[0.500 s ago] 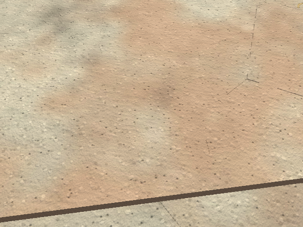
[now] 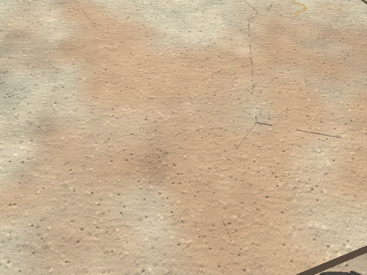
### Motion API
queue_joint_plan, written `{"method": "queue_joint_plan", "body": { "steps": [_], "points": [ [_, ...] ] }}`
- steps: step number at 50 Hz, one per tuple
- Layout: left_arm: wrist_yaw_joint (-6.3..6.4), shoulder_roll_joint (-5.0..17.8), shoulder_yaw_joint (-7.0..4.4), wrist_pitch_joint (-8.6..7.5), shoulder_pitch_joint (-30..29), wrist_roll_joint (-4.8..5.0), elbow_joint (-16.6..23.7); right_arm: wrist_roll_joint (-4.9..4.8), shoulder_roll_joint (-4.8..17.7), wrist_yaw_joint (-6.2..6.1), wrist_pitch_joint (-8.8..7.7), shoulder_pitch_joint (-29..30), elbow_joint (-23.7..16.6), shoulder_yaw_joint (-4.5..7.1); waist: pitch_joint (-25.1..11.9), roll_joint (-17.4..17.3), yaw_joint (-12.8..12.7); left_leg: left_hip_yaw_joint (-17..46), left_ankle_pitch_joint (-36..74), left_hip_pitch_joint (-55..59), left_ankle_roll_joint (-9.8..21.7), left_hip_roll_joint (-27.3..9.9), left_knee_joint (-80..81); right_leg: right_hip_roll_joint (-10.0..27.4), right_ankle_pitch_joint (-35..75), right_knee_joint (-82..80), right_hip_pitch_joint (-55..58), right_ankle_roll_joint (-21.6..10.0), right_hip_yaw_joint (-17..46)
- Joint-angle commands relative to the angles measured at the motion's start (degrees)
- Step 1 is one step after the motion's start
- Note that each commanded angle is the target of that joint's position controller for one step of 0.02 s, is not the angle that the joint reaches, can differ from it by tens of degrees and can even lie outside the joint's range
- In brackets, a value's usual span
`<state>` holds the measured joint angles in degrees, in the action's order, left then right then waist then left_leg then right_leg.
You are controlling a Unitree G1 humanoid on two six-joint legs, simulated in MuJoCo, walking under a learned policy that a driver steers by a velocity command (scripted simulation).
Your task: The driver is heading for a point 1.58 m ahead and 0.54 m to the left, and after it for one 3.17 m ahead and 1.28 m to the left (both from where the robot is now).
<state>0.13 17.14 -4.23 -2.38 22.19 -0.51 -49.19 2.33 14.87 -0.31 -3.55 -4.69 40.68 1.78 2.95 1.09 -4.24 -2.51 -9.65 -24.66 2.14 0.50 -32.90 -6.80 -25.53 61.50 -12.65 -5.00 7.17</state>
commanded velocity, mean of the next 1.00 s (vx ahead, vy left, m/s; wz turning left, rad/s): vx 0.10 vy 0.00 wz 0.13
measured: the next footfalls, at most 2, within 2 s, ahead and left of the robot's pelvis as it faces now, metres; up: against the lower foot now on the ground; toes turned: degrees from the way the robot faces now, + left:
right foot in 0.36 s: +0.23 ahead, -0.13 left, +0.00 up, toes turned -6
left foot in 0.76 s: +0.14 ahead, +0.09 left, +0.00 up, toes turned +9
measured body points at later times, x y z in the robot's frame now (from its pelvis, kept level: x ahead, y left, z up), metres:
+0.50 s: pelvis +0.13 -0.02 +0.01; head +0.16 -0.04 +0.46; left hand +0.31 +0.19 -0.09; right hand +0.16 -0.28 -0.13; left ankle +0.09 +0.10 -0.68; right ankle +0.19 -0.12 -0.72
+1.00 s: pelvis +0.11 +0.01 +0.02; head +0.13 +0.05 +0.47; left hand +0.16 +0.31 -0.11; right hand +0.27 -0.25 -0.08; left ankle +0.10 +0.08 -0.72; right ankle +0.14 -0.13 -0.65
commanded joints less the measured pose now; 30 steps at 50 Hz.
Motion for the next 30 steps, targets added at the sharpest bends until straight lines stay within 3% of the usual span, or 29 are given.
{"method": "queue_joint_plan", "body": {
  "steps": [1,3,5,8,11,14,16,17,18,19,20,21,22,25,27,30],
  "points": [
    [-0.54,4.36,-0.79,0.42,0.08,-0.78,4.15,-0.5,4.73,-0.38,-0.37,-7.31,-1.08,1.51,-3.79,-3.65,3.81,20.06,13.22,19.07,7.81,-18.78,16.82,6.72,4.14,8.94,-19.3,1.76,-1.74],
    [-1.18,3.45,-0.84,2.1,0.95,-1.39,4.29,-1.2,4.85,-0.2,-1.33,-9.09,0.47,1.31,-3.98,-7.07,2.51,10.73,32.34,15.57,7.2,-16.57,16.03,7.05,3.55,7.63,-16.15,2.94,-3.18],
    [-1.76,2.78,-0.73,2.83,-0.44,-1.09,5.49,-1.5,5.7,0.08,-2.06,-9.86,1.03,1.54,-5.46,-8.13,1.99,6.25,40.54,16.34,7.83,-16.46,15.91,6.52,5.31,6.2,-17.32,3.51,-3.93],
    [-2.63,1.75,-0.12,3.5,-5.87,-1.14,8.27,-1.57,6.68,-0.26,-1.31,-9.36,1.19,1.82,-4.9,-8.95,2.33,0.83,39.86,16.59,8.12,-16.35,16.78,7.61,10.51,-0.64,-20.25,4.44,-5.59],
    [-3.18,-0.68,1.32,3.22,-9.17,-1.21,9.3,-1.49,6.59,0.03,-0.76,-10.05,2.08,1.57,-5.62,-8.9,3.22,-3.13,38.79,13.17,7.61,-13.55,16.19,6.66,16.49,-13.54,-12.53,4.2,-6.73],
    [-2.46,-0.5,1.89,2.96,-11.02,-1.48,8.87,-1.75,7.37,0.86,-0.38,-12.13,3.72,1.6,-6.18,-9.03,4.41,-1.51,36.73,14.69,7.17,-13.44,14.32,5.6,17.16,-22.97,-6.98,3.89,-7.94],
    [-1.64,-0.25,2.09,2.26,-10.36,-1.75,8.03,-2.32,7.43,1.18,0.14,-12.43,4.7,1.55,-5.62,-8.44,3.88,1.14,32.52,15.9,6.24,-13.0,11.41,5.72,18.78,-30.48,-3.36,3.03,-8.35],
    [-1.21,-0.24,2.23,1.48,-8.59,-2.14,7.09,-2.65,7.06,1.09,0.51,-12.09,4.97,1.42,-5.69,-6.67,2.64,1.65,28.31,15.12,4.75,-11.74,8.35,5.8,23.61,-37.91,1.43,2.57,-8.32],
    [-0.65,1.97,1.98,0.58,-7.28,-2.86,6.56,-2.26,5.77,1.04,0.63,-14.53,5.29,1.06,-7.4,-2.49,2.73,1.9,20.53,12.82,2.44,-9.87,5.14,10.59,33.64,-41.39,8.22,2.19,-4.36],
    [0.0,6.05,1.52,-0.02,-5.24,-3.41,7.27,-1.72,2.68,0.93,0.85,-18.44,4.05,0.24,-12.44,6.1,4.37,-0.14,-3.28,8.06,0.21,-7.06,-1.07,24.59,58.24,-37.08,16.91,0.2,6.06],
    [1.01,6.77,1.0,0.85,-7.48,-1.07,7.57,-3.35,0.51,0.35,2.33,-22.17,4.93,-0.43,-16.65,14.11,4.56,-0.35,-24.18,6.3,-0.25,-1.84,-7.69,29.55,59.6,-36.93,16.18,-8.64,10.47],
    [1.32,5.1,1.15,1.31,-7.62,-0.04,7.78,-3.09,4.85,-0.11,3.7,-17.73,4.85,0.64,-13.51,9.92,2.31,1.39,-28.15,2.76,-0.53,-0.39,-14.25,28.28,50.88,-39.65,13.46,-10.47,10.37],
    [1.76,4.84,1.38,1.58,-8.61,0.02,7.45,-2.49,5.89,-0.06,4.38,-14.6,3.92,1.42,-9.64,8.56,2.43,2.41,-27.16,0.14,-0.58,-0.13,-19.43,26.7,45.7,-41.87,10.23,-10.0,8.02],
    [2.89,3.74,1.44,2.31,-13.14,-0.25,8.0,-1.47,5.14,0.12,5.66,-16.08,4.86,2.3,-6.03,6.51,5.96,2.5,-20.55,0.78,-2.02,-1.18,-25.92,22.93,39.42,-44.57,3.01,-7.47,-0.17],
    [2.93,2.51,1.52,2.28,-14.14,-0.55,8.31,-1.37,4.03,0.16,6.25,-16.51,4.86,2.45,-6.89,5.32,6.34,1.65,-18.67,1.7,-2.95,-1.18,-26.98,22.37,36.25,-44.67,1.34,-7.63,-3.11],
    [2.65,2.31,1.21,2.42,-14.57,-1.06,7.96,-1.45,2.58,0.85,7.21,-13.84,3.22,2.14,-6.03,7.1,5.55,0.57,-16.54,2.97,-2.81,-1.99,-20.2,22.27,26.4,-44.85,-0.75,-7.35,-5.46]
  ]
}}
Keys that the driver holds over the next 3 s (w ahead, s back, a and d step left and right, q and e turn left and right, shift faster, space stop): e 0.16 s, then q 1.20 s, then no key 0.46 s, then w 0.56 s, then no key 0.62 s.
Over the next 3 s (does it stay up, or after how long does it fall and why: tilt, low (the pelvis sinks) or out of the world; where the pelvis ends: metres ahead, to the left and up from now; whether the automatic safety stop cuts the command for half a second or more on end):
stays up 0.34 0.18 0.01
